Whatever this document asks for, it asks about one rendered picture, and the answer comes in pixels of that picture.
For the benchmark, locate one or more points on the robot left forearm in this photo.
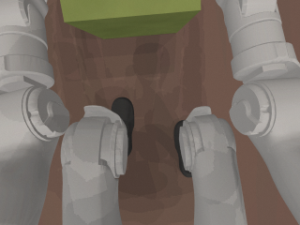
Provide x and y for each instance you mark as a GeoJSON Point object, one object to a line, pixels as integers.
{"type": "Point", "coordinates": [24, 60]}

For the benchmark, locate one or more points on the left robot upper arm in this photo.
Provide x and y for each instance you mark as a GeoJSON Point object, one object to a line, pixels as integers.
{"type": "Point", "coordinates": [32, 120]}

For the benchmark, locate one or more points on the carton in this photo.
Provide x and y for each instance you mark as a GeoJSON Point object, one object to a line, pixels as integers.
{"type": "Point", "coordinates": [129, 18]}

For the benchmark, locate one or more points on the right robot upper arm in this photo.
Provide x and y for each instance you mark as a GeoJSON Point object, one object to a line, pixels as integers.
{"type": "Point", "coordinates": [268, 112]}

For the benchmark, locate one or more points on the robot right foot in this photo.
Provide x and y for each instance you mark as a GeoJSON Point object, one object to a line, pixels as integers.
{"type": "Point", "coordinates": [176, 132]}

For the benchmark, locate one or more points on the robot right forearm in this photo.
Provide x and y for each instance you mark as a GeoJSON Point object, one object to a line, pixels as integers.
{"type": "Point", "coordinates": [259, 48]}

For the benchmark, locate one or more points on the robot left shin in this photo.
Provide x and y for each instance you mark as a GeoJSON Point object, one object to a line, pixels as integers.
{"type": "Point", "coordinates": [89, 111]}

